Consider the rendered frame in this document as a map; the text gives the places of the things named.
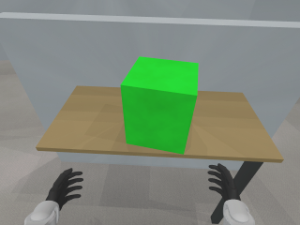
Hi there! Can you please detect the right robot hand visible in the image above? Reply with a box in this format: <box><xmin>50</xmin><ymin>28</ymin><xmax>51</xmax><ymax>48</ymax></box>
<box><xmin>208</xmin><ymin>163</ymin><xmax>241</xmax><ymax>202</ymax></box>

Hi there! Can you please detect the carton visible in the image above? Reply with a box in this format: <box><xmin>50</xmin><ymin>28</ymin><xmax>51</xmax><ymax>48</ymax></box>
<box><xmin>120</xmin><ymin>56</ymin><xmax>199</xmax><ymax>155</ymax></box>

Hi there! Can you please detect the table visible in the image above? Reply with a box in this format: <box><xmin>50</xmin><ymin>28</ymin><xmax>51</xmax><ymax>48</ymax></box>
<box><xmin>36</xmin><ymin>85</ymin><xmax>284</xmax><ymax>224</ymax></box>

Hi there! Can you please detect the right robot forearm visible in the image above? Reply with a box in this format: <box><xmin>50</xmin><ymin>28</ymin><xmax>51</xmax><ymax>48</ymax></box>
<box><xmin>223</xmin><ymin>199</ymin><xmax>255</xmax><ymax>225</ymax></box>

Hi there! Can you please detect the left robot forearm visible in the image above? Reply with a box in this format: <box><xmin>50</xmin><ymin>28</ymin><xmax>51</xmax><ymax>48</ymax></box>
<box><xmin>24</xmin><ymin>201</ymin><xmax>60</xmax><ymax>225</ymax></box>

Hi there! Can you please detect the left robot hand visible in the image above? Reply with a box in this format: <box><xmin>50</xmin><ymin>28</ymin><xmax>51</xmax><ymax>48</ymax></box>
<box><xmin>45</xmin><ymin>168</ymin><xmax>83</xmax><ymax>211</ymax></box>

